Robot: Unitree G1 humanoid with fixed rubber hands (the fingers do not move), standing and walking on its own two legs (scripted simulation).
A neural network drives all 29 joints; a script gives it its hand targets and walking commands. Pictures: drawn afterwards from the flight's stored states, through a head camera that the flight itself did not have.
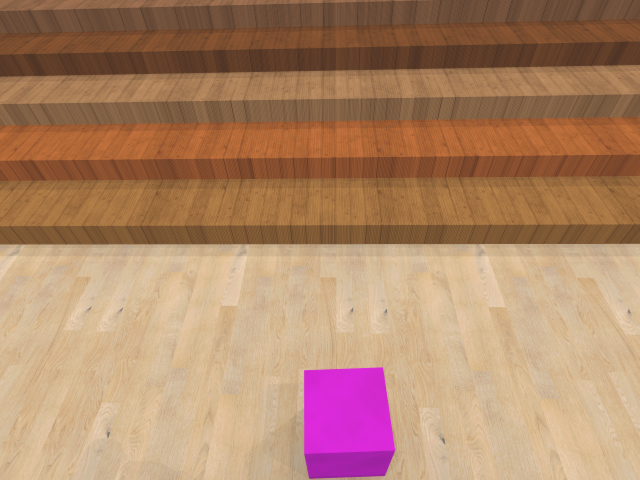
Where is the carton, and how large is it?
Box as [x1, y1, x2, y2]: [304, 367, 394, 478]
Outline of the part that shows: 382,367 304,370 304,454 309,478 384,475 393,454 394,446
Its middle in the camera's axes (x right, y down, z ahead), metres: +0.08 +0.51 +1.06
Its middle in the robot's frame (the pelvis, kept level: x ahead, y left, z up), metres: +0.41 -0.02 -0.65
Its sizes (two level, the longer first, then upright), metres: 0.210 0.200 0.250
